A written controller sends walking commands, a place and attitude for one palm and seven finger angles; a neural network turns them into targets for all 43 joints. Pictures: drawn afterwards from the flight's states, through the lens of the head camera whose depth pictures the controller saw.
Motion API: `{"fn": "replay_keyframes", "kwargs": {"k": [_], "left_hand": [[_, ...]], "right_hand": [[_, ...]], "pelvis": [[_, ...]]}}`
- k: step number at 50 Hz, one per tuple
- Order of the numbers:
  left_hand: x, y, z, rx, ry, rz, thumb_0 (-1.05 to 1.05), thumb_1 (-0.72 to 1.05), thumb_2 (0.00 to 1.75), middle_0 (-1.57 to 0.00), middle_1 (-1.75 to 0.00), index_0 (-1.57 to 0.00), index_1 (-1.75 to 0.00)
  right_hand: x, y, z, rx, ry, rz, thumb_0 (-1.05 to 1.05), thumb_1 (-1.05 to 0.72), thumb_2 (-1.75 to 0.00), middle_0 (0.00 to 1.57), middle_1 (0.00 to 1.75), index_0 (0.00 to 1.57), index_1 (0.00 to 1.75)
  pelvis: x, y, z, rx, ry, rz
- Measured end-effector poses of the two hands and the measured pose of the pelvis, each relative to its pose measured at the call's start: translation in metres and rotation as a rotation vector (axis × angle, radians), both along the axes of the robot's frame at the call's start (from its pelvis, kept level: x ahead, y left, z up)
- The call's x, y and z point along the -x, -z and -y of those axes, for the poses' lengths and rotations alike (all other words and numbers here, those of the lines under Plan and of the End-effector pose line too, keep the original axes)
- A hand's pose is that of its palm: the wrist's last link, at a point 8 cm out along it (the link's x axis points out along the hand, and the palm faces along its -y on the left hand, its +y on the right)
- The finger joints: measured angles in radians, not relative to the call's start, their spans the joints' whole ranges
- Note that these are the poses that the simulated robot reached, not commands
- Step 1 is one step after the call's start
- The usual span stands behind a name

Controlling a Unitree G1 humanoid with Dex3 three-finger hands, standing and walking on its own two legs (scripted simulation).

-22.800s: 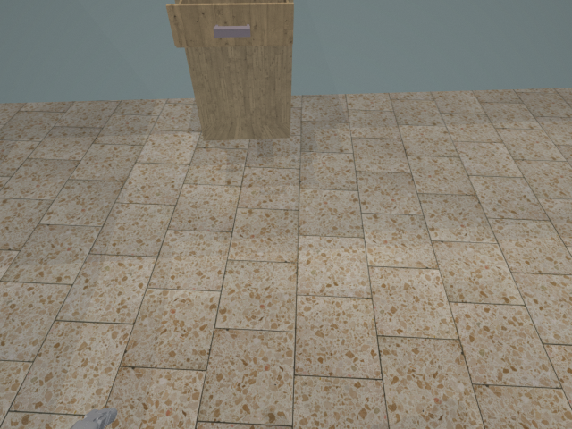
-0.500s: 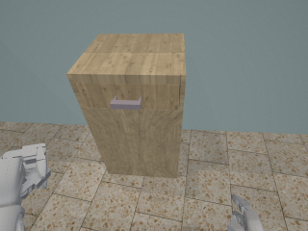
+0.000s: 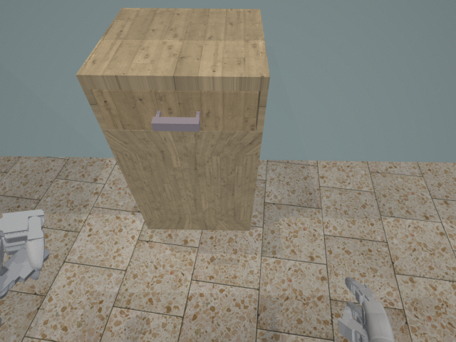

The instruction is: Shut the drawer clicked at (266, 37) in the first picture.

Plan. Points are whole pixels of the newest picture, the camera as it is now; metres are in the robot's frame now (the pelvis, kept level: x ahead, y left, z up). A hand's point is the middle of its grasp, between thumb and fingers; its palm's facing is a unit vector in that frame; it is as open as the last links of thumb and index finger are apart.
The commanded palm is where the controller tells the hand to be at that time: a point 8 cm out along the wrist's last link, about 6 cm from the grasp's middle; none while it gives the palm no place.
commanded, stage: step back with the hand held close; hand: left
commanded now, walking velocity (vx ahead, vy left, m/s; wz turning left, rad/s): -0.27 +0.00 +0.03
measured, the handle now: (177, 119) +0.68 +0.19 -0.04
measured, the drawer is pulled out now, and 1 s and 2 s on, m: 0.00 0.00 0.00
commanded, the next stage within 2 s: stop stepping back and stand still in 1.00 s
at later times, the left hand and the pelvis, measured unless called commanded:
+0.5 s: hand (10, 293) +0.14 +0.25 +0.16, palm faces +0.38 -0.76 -0.53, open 3.2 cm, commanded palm +0.07 +0.28 +0.18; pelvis -0.05 +0.00 -0.01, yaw +3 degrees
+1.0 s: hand out of the picture +0.06 +0.25 +0.17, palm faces +0.34 -0.84 -0.42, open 3.3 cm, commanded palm +0.00 +0.29 +0.18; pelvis -0.14 +0.01 +0.01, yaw -1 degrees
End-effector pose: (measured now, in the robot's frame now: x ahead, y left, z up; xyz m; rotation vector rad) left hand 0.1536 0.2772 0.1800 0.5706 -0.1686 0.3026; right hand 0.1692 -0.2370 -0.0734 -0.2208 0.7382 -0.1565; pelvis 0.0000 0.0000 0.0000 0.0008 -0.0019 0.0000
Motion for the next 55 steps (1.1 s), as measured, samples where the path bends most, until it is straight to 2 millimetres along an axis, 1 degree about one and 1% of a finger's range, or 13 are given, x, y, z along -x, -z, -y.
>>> {"fn": "replay_keyframes", "kwargs": {"k": [5, 10, 16, 20, 25, 32, 35, 39, 42, 45, 50, 53, 55], "left_hand": [[0.017, 0.0, 0.002, -0.007, -0.007, 0.034, 0.02, 0.89, 0.9, -1.4, -1.6, -1.4, -1.59], [0.03, 0.002, 0.005, 0.009, -0.002, 0.063, 0.02, 0.88, 0.9, -1.4, -1.6, -1.4, -1.59], [0.035, 0.003, 0.002, 0.02, 0.028, 0.096, 0.02, 0.88, 0.9, -1.4, -1.6, -1.4, -1.59], [0.038, 0.0, -0.004, -0.031, 0.031, 0.103, 0.02, 0.88, 0.9, -1.4, -1.6, -1.4, -1.59], [0.05, -0.005, -0.007, -0.079, 0.009, 0.11, 0.02, 0.88, 0.9, -1.4, -1.6, -1.4, -1.59], [0.067, 0.003, 0.014, -0.023, 0.069, 0.077, 0.02, 0.88, 0.9, -1.4, -1.6, -1.4, -1.59], [0.077, 0.002, 0.014, -0.004, 0.088, 0.087, 0.02, 0.88, 0.9, -1.4, -1.6, -1.4, -1.59], [0.089, 0.001, -0.001, 0.005, 0.075, 0.117, 0.02, 0.88, 0.9, -1.4, -1.6, -1.4, -1.59], [0.099, 0.003, -0.014, -0.01, 0.065, 0.122, 0.02, 0.88, 0.9, -1.4, -1.6, -1.4, -1.59], [0.111, -0.001, -0.021, -0.004, 0.047, 0.115, 0.02, 0.88, 0.9, -1.4, -1.6, -1.4, -1.59], [0.133, -0.007, -0.015, 0.052, 0.06, 0.13, 0.02, 0.89, 0.9, -1.4, -1.6, -1.4, -1.59], [0.142, -0.007, -0.006, 0.071, 0.088, 0.131, 0.02, 0.89, 0.9, -1.4, -1.6, -1.4, -1.59], [0.149, -0.007, 0.002, 0.059, 0.121, 0.133, 0.02, 0.89, 0.9, -1.4, -1.6, -1.4, -1.59]], "right_hand": [[0.007, 0.001, -0.007, -0.013, -0.025, 0.034, 0.01, -0.91, -0.89, 0.2, 0.3, 0.21, 0.3], [0.021, 0.002, -0.006, 0.001, -0.036, 0.03, 0.01, -0.91, -0.89, 0.2, 0.3, 0.21, 0.3], [0.045, 0.003, 0.001, 0.046, -0.012, -0.006, 0.01, -0.91, -0.89, 0.2, 0.3, 0.21, 0.3], [0.056, 0.002, 0.003, 0.059, 0.0, -0.022, 0.01, -0.91, -0.89, 0.2, 0.3, 0.21, 0.3], [0.057, 0.005, 0.002, 0.05, -0.03, -0.025, 0.01, -0.91, -0.89, 0.2, 0.3, 0.21, 0.3], [0.054, 0.003, 0.003, 0.029, -0.056, 0.009, 0.01, -0.91, -0.89, 0.2, 0.3, 0.21, 0.3], [0.06, -0.003, 0.004, 0.031, -0.034, 0.023, 0.01, -0.91, -0.89, 0.2, 0.3, 0.21, 0.3], [0.076, -0.01, 0.002, 0.066, -0.01, 0.018, 0.01, -0.91, -0.89, 0.2, 0.3, 0.21, 0.3], [0.091, -0.013, -0.004, 0.08, -0.006, 0.016, 0.01, -0.91, -0.89, 0.2, 0.3, 0.21, 0.3], [0.109, -0.018, -0.013, 0.072, -0.025, 0.025, 0.01, -0.91, -0.89, 0.2, 0.3, 0.2, 0.3], [0.141, -0.021, -0.024, 0.044, -0.048, 0.018, 0.01, -0.91, -0.89, 0.2, 0.3, 0.21, 0.3], [0.16, -0.017, -0.026, 0.029, -0.053, 0.01, 0.01, -0.91, -0.89, 0.2, 0.3, 0.21, 0.3], [0.173, -0.011, -0.024, 0.017, -0.049, 0.008, 0.01, -0.9, -0.89, 0.21, 0.3, 0.21, 0.3]], "pelvis": [[0.015, 0.004, 0.001, 0.004, -0.006, 0.003], [0.027, 0.006, 0.002, 0.02, -0.009, -0.003], [0.037, 0.008, -0.002, 0.033, -0.011, -0.008], [0.041, 0.007, -0.002, 0.038, -0.046, -0.011], [0.047, 0.008, 0.005, 0.033, -0.048, -0.041], [0.071, 0.008, 0.012, 0.038, -0.028, -0.033], [0.08, 0.007, 0.01, 0.04, -0.035, -0.031], [0.088, 0.007, 0.0, 0.045, -0.037, -0.041], [0.103, 0.006, -0.006, 0.038, -0.038, -0.033], [0.115, 0.0, -0.009, 0.061, -0.032, -0.041], [0.136, -0.007, -0.009, 0.078, 0.017, -0.066], [0.152, -0.008, -0.005, 0.076, 0.032, -0.081], [0.166, -0.003, -0.001, 0.058, 0.049, -0.086]]}}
